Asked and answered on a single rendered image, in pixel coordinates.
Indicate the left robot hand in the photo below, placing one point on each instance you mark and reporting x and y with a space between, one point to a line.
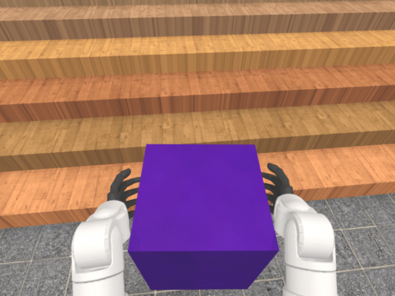
117 190

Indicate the carton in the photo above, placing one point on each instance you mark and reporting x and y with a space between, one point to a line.
202 218

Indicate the robot left forearm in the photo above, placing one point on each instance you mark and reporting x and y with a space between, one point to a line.
97 251

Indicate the robot right forearm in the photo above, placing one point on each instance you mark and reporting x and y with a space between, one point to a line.
310 255

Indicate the right robot hand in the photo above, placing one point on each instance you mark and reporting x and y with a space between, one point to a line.
280 181

